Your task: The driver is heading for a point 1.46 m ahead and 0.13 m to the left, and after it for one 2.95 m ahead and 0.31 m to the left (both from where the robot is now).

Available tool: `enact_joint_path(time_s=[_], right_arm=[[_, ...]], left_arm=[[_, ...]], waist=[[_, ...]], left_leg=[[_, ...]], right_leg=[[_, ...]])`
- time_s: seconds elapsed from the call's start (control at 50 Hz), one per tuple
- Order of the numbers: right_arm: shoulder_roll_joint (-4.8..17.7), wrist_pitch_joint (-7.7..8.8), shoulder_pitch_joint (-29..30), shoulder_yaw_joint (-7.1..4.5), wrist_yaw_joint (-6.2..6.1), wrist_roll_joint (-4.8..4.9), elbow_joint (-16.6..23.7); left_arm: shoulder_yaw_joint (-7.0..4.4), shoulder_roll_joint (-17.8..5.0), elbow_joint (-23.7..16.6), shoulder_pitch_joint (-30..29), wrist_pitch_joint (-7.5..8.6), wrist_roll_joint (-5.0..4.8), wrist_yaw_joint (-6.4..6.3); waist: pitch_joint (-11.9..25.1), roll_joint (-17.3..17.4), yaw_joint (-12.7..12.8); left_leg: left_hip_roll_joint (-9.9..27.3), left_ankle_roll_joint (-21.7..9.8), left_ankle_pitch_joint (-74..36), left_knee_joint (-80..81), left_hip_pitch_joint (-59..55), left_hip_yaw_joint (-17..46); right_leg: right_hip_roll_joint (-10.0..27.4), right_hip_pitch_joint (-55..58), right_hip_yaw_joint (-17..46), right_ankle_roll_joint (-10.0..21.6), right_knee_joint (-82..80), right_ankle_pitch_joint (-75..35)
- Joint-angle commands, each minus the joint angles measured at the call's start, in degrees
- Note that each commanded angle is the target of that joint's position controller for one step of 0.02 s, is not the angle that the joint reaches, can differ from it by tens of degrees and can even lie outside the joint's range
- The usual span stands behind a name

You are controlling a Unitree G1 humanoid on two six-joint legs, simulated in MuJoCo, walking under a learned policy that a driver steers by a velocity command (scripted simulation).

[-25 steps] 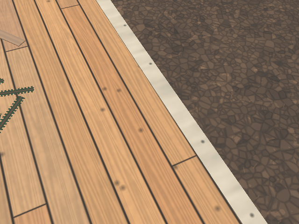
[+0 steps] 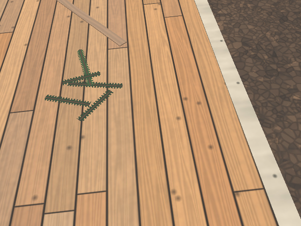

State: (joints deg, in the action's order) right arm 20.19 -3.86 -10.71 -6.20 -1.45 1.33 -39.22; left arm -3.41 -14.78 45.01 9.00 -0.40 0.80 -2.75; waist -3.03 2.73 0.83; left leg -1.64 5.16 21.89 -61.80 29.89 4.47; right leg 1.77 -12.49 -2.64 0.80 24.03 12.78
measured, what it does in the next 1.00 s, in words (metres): steps on the spot, turning left: left foot, then right foot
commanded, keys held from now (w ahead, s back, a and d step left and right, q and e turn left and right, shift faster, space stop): q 0.40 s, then no key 0.52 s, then w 0.08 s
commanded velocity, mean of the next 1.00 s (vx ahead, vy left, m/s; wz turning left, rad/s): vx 0.01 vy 0.00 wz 0.37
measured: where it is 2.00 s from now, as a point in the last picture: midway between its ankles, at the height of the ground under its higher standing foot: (141, 207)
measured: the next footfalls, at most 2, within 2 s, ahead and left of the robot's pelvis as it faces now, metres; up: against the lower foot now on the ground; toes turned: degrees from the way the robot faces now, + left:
left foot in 0.20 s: +0.03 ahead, +0.16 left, +0.00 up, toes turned +12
right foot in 0.66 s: +0.09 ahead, -0.07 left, +0.00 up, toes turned +20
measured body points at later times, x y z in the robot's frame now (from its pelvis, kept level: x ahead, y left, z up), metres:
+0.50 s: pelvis +0.00 +0.05 +0.00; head +0.03 +0.09 +0.45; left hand +0.07 +0.37 -0.11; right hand +0.23 -0.18 -0.08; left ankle -0.01 +0.15 -0.74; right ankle +0.06 -0.10 -0.69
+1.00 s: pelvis +0.03 +0.03 -0.01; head +0.03 +0.03 +0.44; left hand +0.08 +0.32 -0.12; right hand +0.23 -0.19 -0.12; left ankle -0.01 +0.15 -0.74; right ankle +0.06 -0.08 -0.74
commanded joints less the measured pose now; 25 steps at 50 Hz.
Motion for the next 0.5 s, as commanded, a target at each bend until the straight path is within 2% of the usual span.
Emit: enact_joint_path(time_s=[0.02, 0.06, 0.1, 0.14, 0.18, 0.2, 0.22, 0.24, 0.26, 0.28, 0.3, 0.32, 0.34, 0.38, 0.44, 0.5], right_arm=[[2.1, 1.01, 5.1, 0.24, 0.6, -0.07, 6.9], [1.8, 0.94, 4.9, 0.63, 1.13, -0.2, 7.5], [2.6, 0.62, 4.0, 0.39, 1.55, -0.13, 7.6], [3.0, 0.17, 2.9, 0.09, 2.06, -0.08, 7.6], [2.9, -0.04, -0.8, -0.4, 2.41, -0.13, 6.4], [4.8, 0.0, -3.4, -1.26, 1.88, -0.23, 5.5], [11.2, 0.25, -5.8, -2.93, 0.88, -0.19, 5.9], [14.4, 1.45, -4.6, -2.93, 1.1, -2.05, 7.7], [11.0, 2.84, -5.0, -2.2, 1.66, -2.67, 7.4], [9.4, 3.71, -2.5, -1.53, 1.54, -2.34, 6.8], [8.1, 3.91, 0.5, -1.28, 1.18, -1.43, 6.9], [6.8, 3.79, 2.5, -0.7, 0.82, -0.62, 7.1], [6.6, 3.63, 2.8, -0.37, 0.44, -0.67, 7.3], [6.5, 3.44, 2.6, -0.24, 0.01, -1.06, 7.5], [6.5, 3.21, 2.1, -0.15, -0.41, -1.06, 7.2], [6.7, 2.9, 2.0, 0.05, -0.29, -1.49, 6.7]], left_arm=[[-2.78, -11.3, -3.2, 0.3, 0.07, -0.13, -0.4], [-3.34, -12.8, -3.6, -0.7, -0.13, -0.41, 0.15], [-3.67, -13.5, -3.7, -1.2, -0.2, -0.79, 0.79], [-3.89, -14.0, -3.5, -1.4, -0.12, -1.58, 1.28], [-3.81, -13.4, -3.1, -2.3, -0.01, -2.7, 1.47], [-3.29, -11.3, -1.7, 1.0, 0.24, -2.44, 1.77], [-2.19, -7.7, -2.7, 1.4, 0.36, 0.15, 2.11], [-1.76, -7.0, -6.4, -2.9, 0.59, 0.94, 1.69], [-2.59, -9.7, -6.7, -6.0, 0.52, 0.05, 1.29], [-2.89, -10.2, -6.7, -6.2, 0.36, -0.96, 1.15], [-3.14, -10.2, -5.5, -4.8, 0.19, -0.78, 0.68], [-3.43, -11.0, -5.3, -4.2, -0.01, -0.25, 0.32], [-3.45, -10.7, -5.1, -3.4, 0.02, -0.08, 0.42], [-3.21, -9.5, -5.1, -2.1, 0.2, -0.47, 0.72], [-2.51, -8.1, -5.5, -2.8, 0.21, -0.68, 0.93], [-2.02, -7.6, -5.9, -3.5, 0.22, -0.81, 1.43]], waist=[[5.5, -12.4, 2.3], [6.0, -13.0, 2.3], [6.2, -13.4, 1.9], [6.1, -13.4, 1.2], [6.4, -11.9, -1.5], [7.5, -7.4, -2.0], [8.5, 7.8, -1.4], [9.7, 15.0, -2.4], [11.4, 7.5, -5.1], [8.7, 6.4, -3.1], [7.3, 3.8, -1.6], [6.5, 4.3, -0.8], [7.0, 5.1, -0.3], [8.3, 4.9, 0.1], [8.4, 5.0, -0.8], [7.8, 6.0, -1.9]], left_leg=[[3.0, 1.1, 0.7, 7.1, 4.9, -2.1], [3.8, 0.4, 1.2, 12.6, -0.4, -4.3], [3.3, -0.5, 0.6, 17.2, -4.8, -6.5], [2.9, -2.1, -1.2, 23.0, -7.8, -7.5], [1.4, -5.3, -9.8, 34.8, -15.4, -9.1], [1.4, -7.5, -17.4, 40.0, -23.4, -6.4], [13.6, -12.4, -37.6, 41.3, -34.1, 11.1], [25.1, -25.0, -46.9, 40.6, -32.1, 26.1], [23.3, -26.4, -41.1, 42.2, -30.1, 23.4], [19.5, -22.9, -36.1, 42.4, -27.9, 18.2], [16.1, -19.6, -30.8, 42.4, -26.3, 15.0], [14.9, -18.3, -30.7, 42.4, -24.9, 13.9], [13.7, -18.2, -32.3, 42.5, -23.1, 13.1], [12.5, -18.4, -32.1, 42.4, -23.0, 12.5], [12.2, -18.3, -28.8, 41.8, -23.9, 13.1], [12.2, -18.5, -24.5, 41.3, -21.0, 14.3]], right_leg=[[14.5, 12.8, 9.3, 11.9, -6.2, -19.8], [15.1, 10.6, 7.0, 11.9, -6.0, -21.7], [15.5, 8.9, 5.3, 11.5, -5.2, -23.1], [16.3, 8.8, 4.6, 10.6, -3.3, -23.0], [15.3, 6.1, 1.7, 7.1, 2.0, -20.1], [13.0, 1.0, -1.6, 3.2, 8.3, -13.8], [6.8, -13.7, -6.8, -2.5, 24.7, 7.6], [-1.0, -25.2, -1.6, -5.5, 37.7, 27.2], [0.2, -25.4, 4.9, -5.2, 44.2, 26.0], [1.2, -25.5, 6.1, -4.2, 44.9, 20.9], [1.8, -25.4, 6.5, -4.0, 42.7, 16.2], [1.7, -24.9, 6.7, -4.3, 41.2, 13.0], [0.7, -22.5, 6.3, -4.7, 41.8, 10.5], [-0.5, -20.7, 6.1, -5.4, 39.0, 7.7], [-0.8, -19.3, 6.2, -6.1, 29.9, 6.5], [-0.7, -14.3, 5.8, -6.0, 23.6, 7.0]])
Keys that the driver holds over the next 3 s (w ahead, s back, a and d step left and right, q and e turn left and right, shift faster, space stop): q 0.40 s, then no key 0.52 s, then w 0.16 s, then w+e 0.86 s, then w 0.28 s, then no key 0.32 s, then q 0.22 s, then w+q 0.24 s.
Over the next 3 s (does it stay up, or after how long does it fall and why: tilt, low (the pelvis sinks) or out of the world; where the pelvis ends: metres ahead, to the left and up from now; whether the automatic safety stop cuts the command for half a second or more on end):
stays up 0.80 0.09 -0.01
